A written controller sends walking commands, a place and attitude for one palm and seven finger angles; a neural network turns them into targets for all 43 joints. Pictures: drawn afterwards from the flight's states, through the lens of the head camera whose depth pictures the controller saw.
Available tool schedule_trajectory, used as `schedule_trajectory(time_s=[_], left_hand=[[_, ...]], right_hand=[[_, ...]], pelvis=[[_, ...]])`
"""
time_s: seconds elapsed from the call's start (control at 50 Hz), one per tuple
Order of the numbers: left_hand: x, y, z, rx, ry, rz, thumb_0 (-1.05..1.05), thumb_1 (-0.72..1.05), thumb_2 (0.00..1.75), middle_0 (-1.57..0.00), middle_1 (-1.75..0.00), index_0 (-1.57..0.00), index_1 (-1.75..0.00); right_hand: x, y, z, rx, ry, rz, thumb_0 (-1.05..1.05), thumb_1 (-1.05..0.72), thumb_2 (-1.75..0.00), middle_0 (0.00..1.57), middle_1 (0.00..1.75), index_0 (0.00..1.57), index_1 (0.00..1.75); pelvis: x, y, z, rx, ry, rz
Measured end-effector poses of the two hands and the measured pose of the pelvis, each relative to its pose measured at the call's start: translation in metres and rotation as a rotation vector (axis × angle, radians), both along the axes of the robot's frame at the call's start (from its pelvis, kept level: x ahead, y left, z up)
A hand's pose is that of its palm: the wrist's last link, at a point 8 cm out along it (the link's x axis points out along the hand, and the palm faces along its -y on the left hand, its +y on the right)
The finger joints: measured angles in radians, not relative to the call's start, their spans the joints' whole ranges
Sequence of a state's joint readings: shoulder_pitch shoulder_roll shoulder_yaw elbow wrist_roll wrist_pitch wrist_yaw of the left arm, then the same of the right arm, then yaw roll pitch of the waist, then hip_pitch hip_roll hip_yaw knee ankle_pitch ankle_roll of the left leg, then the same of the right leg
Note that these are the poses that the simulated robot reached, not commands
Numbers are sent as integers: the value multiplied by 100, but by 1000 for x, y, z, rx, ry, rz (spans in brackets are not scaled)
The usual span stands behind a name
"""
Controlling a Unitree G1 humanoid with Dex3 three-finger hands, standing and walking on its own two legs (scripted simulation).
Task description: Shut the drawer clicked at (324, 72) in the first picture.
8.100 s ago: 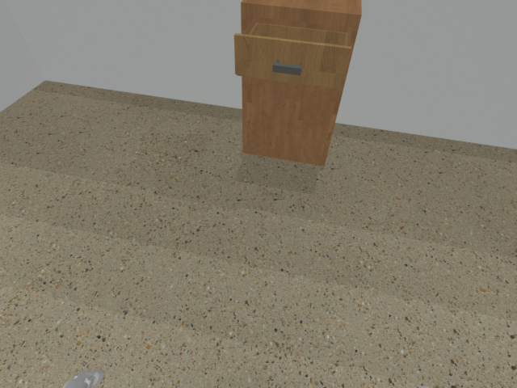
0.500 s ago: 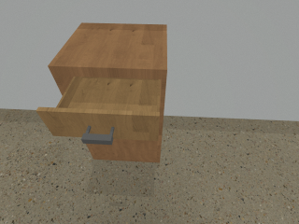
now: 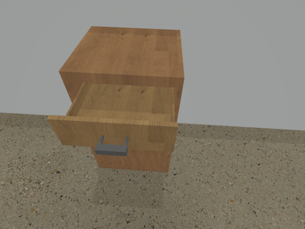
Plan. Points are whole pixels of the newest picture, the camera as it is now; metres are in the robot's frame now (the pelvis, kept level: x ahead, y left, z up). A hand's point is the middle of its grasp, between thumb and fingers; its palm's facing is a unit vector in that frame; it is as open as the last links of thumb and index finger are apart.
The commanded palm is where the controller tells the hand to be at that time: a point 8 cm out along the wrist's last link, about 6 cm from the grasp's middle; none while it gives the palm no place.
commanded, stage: look again from close up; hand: left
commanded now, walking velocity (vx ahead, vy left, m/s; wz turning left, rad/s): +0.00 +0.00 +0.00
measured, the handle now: (112, 144) +0.41 +0.17 -0.08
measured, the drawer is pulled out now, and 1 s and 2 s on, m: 0.21 0.21 0.21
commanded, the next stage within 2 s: raise the hand and make a fist in 0.04 s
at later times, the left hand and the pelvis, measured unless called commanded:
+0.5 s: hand (109, 210) +0.18 +0.12 -0.01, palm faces -0.06 -1.00 +0.04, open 6.3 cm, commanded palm +0.12 +0.20 -0.05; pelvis -0.02 -0.02 -0.05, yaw +1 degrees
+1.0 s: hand (105, 196) +0.21 +0.14 -0.03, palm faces +0.05 -1.00 -0.03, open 3.8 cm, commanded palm +0.16 +0.20 -0.02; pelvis -0.02 -0.06 -0.07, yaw +2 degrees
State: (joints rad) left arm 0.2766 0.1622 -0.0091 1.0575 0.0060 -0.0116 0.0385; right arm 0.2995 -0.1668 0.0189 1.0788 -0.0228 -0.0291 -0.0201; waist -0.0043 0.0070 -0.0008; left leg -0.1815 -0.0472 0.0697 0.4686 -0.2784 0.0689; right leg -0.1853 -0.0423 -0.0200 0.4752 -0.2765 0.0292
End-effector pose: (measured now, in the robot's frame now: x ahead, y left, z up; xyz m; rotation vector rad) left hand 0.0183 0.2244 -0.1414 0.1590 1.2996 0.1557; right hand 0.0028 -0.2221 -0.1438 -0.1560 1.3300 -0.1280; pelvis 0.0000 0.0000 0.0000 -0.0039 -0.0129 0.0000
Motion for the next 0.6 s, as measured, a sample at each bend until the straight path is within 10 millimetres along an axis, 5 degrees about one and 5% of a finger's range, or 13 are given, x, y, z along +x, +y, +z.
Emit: schedule_trajectory(time_s=[0.18,0.24,0.32,0.4,0.44,0.5,0.6], left_hand=[[-1,5,0,-16,20,60,1,91,90,-20,-30,-20,-30],[55,19,46,47,-355,84,2,93,90,-21,-31,-21,-31],[131,8,116,34,-816,36,2,93,90,-25,-35,-24,-35],[166,-20,157,-87,-1177,-58,1,92,90,-30,-41,-30,-41],[163,-35,155,-165,-1288,-117,1,92,90,-33,-45,-33,-45],[140,-50,126,-228,-1289,-182,0,91,90,-39,-51,-39,-51],[88,-40,71,-156,-1088,-103,1,90,90,-49,-62,-49,-62]], right_hand=[[11,4,5,-17,-11,-4,2,-92,-90,20,30,20,29],[33,-5,20,-54,-208,14,2,-93,-90,20,30,21,30],[77,-19,31,-63,-463,57,2,-92,-90,20,30,21,30],[122,-33,41,-70,-654,93,2,-91,-90,20,30,20,30],[142,-39,48,-74,-726,112,2,-91,-90,20,30,20,30],[168,-47,57,-87,-809,164,2,-91,-90,20,30,20,30],[202,-51,51,-98,-870,253,1,-91,-90,20,30,20,30]], pelvis=[[6,7,0,-2,6,6],[6,4,-1,19,22,4],[-2,1,-9,33,39,37],[-10,-5,-24,15,109,29],[-15,-12,-34,17,141,18],[-22,-23,-51,20,175,18],[-29,-40,-76,10,226,39]])
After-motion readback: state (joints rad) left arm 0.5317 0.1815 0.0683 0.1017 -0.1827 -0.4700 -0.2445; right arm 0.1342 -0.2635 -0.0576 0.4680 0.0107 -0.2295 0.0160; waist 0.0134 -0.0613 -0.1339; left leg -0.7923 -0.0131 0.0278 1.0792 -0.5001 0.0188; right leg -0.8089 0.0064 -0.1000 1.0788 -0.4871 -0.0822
